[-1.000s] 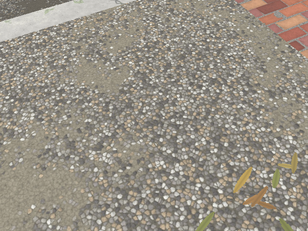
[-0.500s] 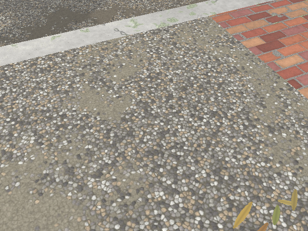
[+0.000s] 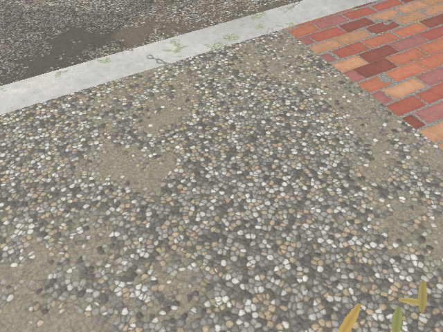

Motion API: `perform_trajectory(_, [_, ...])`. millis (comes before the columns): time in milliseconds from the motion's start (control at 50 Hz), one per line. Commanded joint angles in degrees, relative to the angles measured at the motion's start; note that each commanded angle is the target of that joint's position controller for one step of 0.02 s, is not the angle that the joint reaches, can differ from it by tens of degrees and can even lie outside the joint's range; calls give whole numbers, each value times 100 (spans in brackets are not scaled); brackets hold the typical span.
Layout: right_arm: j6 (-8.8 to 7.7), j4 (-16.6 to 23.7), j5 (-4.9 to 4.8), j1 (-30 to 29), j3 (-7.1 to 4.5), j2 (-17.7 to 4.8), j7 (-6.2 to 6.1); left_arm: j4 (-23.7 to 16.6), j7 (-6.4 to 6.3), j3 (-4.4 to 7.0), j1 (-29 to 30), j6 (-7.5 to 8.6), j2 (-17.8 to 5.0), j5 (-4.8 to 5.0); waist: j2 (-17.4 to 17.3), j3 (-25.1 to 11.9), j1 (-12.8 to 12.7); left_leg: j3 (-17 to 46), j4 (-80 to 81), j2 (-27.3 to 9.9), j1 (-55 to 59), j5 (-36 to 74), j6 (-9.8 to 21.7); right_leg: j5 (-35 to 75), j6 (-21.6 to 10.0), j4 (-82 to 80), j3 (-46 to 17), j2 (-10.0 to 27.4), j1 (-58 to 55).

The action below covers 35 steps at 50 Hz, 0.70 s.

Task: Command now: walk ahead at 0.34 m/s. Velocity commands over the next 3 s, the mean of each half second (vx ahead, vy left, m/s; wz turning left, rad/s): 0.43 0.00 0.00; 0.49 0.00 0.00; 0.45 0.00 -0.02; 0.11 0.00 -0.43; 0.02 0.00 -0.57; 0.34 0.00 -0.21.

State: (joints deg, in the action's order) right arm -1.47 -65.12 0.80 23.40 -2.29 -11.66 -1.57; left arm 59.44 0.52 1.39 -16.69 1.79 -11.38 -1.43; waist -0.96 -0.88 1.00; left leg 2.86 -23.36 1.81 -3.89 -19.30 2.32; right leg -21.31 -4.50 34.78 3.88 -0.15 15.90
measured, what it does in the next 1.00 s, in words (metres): walks ahead: left foot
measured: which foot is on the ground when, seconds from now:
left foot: down 0.00-0.04, up 0.06-0.48, down 0.50-1.00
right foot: down 0.00-0.50, up 0.52-1.00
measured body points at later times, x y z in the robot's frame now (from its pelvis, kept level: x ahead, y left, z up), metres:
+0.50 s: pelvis +0.24 -0.01 -0.02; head +0.27 -0.01 +0.43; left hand +0.11 +0.20 -0.16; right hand +0.43 -0.22 -0.14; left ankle +0.36 +0.05 -0.74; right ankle +0.02 -0.09 -0.73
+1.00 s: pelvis +0.51 -0.02 -0.01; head +0.55 -0.02 +0.44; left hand +0.71 +0.19 -0.12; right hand +0.41 -0.24 -0.15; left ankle +0.36 +0.05 -0.74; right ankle +0.67 -0.12 -0.72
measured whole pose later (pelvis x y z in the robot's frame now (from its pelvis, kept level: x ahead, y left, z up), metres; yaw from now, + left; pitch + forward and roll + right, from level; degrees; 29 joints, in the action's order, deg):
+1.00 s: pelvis +0.51 -0.02 -0.01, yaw +0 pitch +1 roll +1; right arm -5.7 -62.9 1.4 27.7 -1.4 -9.2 -1.0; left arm 50.8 1.6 1.6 0.5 2.3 -10.1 -1.2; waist 1.3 3.2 4.3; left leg -4.3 -10.4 5.0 7.5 -19.0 4.4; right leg -4.1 -4.0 33.8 4.8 2.7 31.9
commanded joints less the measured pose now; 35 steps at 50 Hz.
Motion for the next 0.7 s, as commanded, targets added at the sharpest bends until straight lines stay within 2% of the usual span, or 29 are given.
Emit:
perform_trajectory(20, [-139, 338, -37, -541, -137, -659, 12, 69, -1, 153, -943, 207, -311, 70, -192, 774, -691, 917, 406, -907, -1874, -579, 738, 443, -33, -1006, 31, -142, -1536])
perform_trajectory(40, [-205, 481, -13, -722, -52, -361, 48, 231, -67, 266, -1684, 257, -684, -9, 844, 549, -998, 139, -1178, -331, -2598, -241, 485, -408, -166, -1869, -1373, 825, -2417])
perform_trajectory(60, [-257, 718, 9, -735, 3, -120, 105, 389, -77, 423, -2345, 218, -1314, 44, 2079, 332, -1047, -597, -2741, 288, -3679, -982, 295, -1607, -692, -2774, -3723, 2082, -2902])
perform_trajectory(80, [-242, 758, 185, -921, -97, -564, 143, 360, -91, 333, -1936, 152, -944, 36, 1095, 753, -712, -235, -3675, -104, -3884, -973, 374, -1778, -827, -2747, -3846, 2237, -2303])
perform_trajectory(100, [-260, 751, 178, -994, -84, -429, 212, 138, -67, 265, -1355, 175, -723, 13, 498, 1008, -456, -92, -3953, -351, -3911, -396, 415, -1503, -769, -2730, -3368, 2029, -1844])
perform_trajectory(120, [-294, 696, 116, -916, -49, -281, 264, 13, -56, 239, -995, 220, -643, 4, 310, 1000, -284, -76, -3940, -497, -3738, 81, 380, -826, -666, -2787, -2818, 1780, -1619])
perform_trajectory(160, [-274, 665, 136, -887, -67, -278, 324, -3, -80, 159, -866, 315, -462, 37, 341, 841, -138, -211, -3727, -615, -3510, 582, 251, 500, -507, -2834, -1963, 1404, -1581])
perform_trajectory(200, [-205, 708, 136, -976, -86, -285, 336, 163, -98, 111, -1218, 370, -401, 51, 476, 682, -137, -429, -3669, -544, -3586, 761, 158, 2031, -469, -2651, -1434, 1243, -1825])
perform_trajectory(240, [-149, 856, 120, -1353, -71, -225, 332, 285, -114, 69, -1497, 387, -376, 56, 524, 676, -185, -595, -3485, -502, -3774, 889, 68, 3018, -485, -2547, -1102, 1164, -1906])
perform_trajectory(320, [-123, 1309, 55, -2461, 29, -89, 345, 329, -136, 5, -1576, 397, -348, 43, 610, 927, -335, -915, -2130, -327, -3498, 1369, 2, 3697, -468, -2633, -701, 969, -1551])
perform_trajectory(380, [-120, 1497, 15, -2815, 65, -116, 334, 401, -164, 12, -1655, 417, -450, 39, 696, 965, -370, -1101, -1306, -164, -2902, 1557, 166, 4226, -474, -2626, -586, 1062, -1566])
perform_trajectory(420, [-138, 1513, 10, -2598, 16, -253, 282, 409, -176, 28, -1509, 436, -531, 34, 695, 816, -165, -1095, -1069, -31, -2389, 1461, 390, 5317, -441, -2254, -490, 1179, -1783])
perform_trajectory(440, [-162, 1426, 15, -2241, -33, -354, 241, 399, -187, 49, -1403, 440, -599, 33, 713, 602, 16, -1103, -1035, 100, -1976, 1293, 509, 6082, -401, -1804, -425, 1206, -1921])
perform_trajectory(460, [-199, 1224, 10, -1579, -108, -484, 199, 389, -197, 70, -1314, 424, -661, 23, 703, 252, 296, -1072, -939, 229, -1367, 1152, 629, 6578, -354, -1045, -367, 1195, -2026])
perform_trajectory(480, [-247, 922, 29, -669, -194, -601, 152, 363, -192, 85, -1197, 393, -703, 46, 601, -185, 681, -1040, -538, 260, -333, 1326, 753, 6318, -280, 31, -259, 1076, -1763])
perform_trajectory(500, [-284, 724, 160, 192, -318, -944, 92, 259, -160, 50, -1207, 382, -587, 75, 285, -691, 963, -109, -374, -584, 970, 615, 981, 4683, -228, 1534, -150, 860, -752])
perform_trajectory(520, [-273, 731, 285, 556, -440, -1460, 95, 142, -76, -65, -1885, 355, 135, 221, -951, -1460, 558, 2869, 26, -2451, 2473, -30, 1831, -40, -21, 3960, 37, -154, 1201])
perform_trajectory(540, [-196, 748, 25, 177, -421, -1257, 162, 137, -72, 107, -1488, 329, -464, 132, -380, -1366, 590, 3923, 895, -2437, 2050, -833, 1962, -607, -111, 4662, -661, -306, 1872])
perform_trajectory(560, [-207, 878, -51, -584, -335, -977, 169, -119, -67, 148, -868, 336, -536, 87, -267, -331, 293, 2923, 1090, -2254, 1155, -1066, 1727, -27, -174, 4490, -699, 99, 2231])
perform_trajectory(580, [-268, 928, -43, -928, -241, -602, 194, -199, -48, 150, -542, 366, -496, 54, 29, 108, 173, 2312, 1307, -2016, 365, -450, 1543, 352, -179, 4133, -684, 288, 2045])
perform_trajectory(600, [-330, 872, -11, -994, -176, -392, 181, -177, -39, 162, -519, 330, -388, 19, 116, 337, -39, 1773, 1406, -1767, -186, 229, 1345, 492, -153, 3814, -693, 431, 1716])
perform_trajectory(620, [-378, 767, -7, -915, -107, -204, 151, -153, -13, 149, -653, 249, -264, -59, 71, 374, -229, 1339, 1468, -1553, -596, 717, 1198, 518, -82, 3539, -696, 520, 1347])
perform_trajectory(640, [-428, 696, 1, -780, -78, -168, 134, -116, 18, 134, -752, 175, -120, -82, 30, 356, -314, 1068, 1498, -1457, -743, 1053, 1141, 513, -25, 3345, -669, 543, 1162])
perform_trajectory(660, [-477, 632, -2, -609, -77, -228, 123, -146, 39, 134, -718, 121, -78, -93, 5, 372, -353, 896, 1526, -1390, -794, 1383, 1139, 536, 27, 3195, -598, 550, 1164])
perform_trajectory(700, [-521, 564, -8, -383, -97, -427, 117, -315, 70, 152, -323, 33, -137, -100, -73, 501, -369, 598, 1674, -1294, -808, 1536, 1126, 810, 125, 2822, -468, 631, 1484])
Next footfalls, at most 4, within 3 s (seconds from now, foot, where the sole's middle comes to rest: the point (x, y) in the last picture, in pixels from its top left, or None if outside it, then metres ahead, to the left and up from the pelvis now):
0.50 left None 0.40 0.05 -0.78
1.06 right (269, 280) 0.72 -0.11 -0.78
1.54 left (216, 215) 0.99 0.06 -0.78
2.02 right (272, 242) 0.86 -0.13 -0.78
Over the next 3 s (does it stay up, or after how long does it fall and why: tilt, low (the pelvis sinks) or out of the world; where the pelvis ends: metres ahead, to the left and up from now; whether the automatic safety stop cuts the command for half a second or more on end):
stays up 0.94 -0.13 -0.01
